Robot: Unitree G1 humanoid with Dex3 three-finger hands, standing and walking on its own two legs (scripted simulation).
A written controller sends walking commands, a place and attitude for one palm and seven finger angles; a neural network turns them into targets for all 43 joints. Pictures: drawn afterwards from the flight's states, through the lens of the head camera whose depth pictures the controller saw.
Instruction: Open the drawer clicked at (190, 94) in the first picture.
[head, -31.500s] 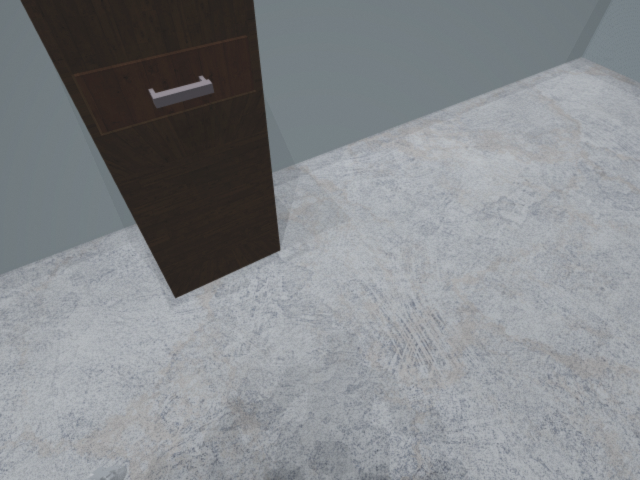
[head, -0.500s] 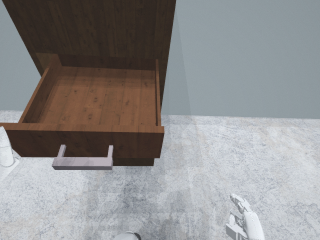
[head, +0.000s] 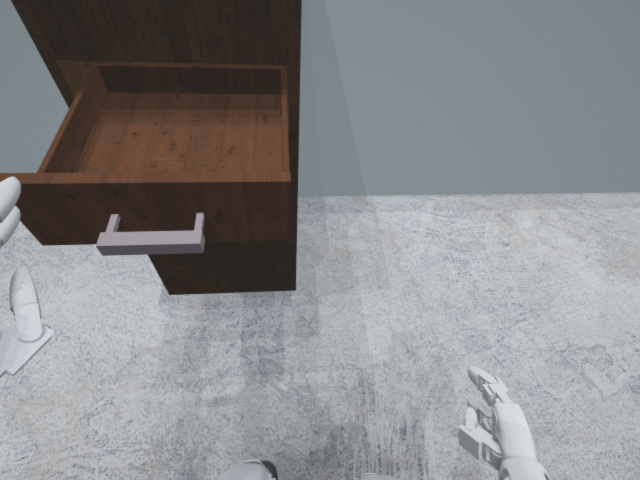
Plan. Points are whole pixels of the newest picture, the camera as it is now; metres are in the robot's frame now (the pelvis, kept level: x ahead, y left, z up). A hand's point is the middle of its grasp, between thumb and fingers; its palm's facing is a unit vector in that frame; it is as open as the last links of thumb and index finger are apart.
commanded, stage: stop stepping back and stand still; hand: left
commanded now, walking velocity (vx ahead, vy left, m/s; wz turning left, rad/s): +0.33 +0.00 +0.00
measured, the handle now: (155, 231) +0.43 +0.26 +0.01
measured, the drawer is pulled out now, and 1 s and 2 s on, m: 0.29 0.29 0.29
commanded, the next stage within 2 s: let the arm hang, fingers relaxed in 0.70 s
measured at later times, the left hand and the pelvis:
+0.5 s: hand out of the picture +0.09 +0.22 +0.19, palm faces +0.45 -0.75 -0.48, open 7.4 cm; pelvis -0.08 -0.02 +0.00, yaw +4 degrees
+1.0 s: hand out of the picture +0.06 +0.21 -0.10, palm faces +0.16 -0.94 -0.31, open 7.4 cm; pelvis -0.08 -0.01 +0.00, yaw +7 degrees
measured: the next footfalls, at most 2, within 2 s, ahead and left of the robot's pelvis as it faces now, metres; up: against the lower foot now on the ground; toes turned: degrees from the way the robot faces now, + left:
left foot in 0.30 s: -0.03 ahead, +0.11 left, +0.00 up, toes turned +7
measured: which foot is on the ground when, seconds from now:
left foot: down 0.00-0.06, up 0.08-0.28, down 0.30-1.00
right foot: down 0.00-1.00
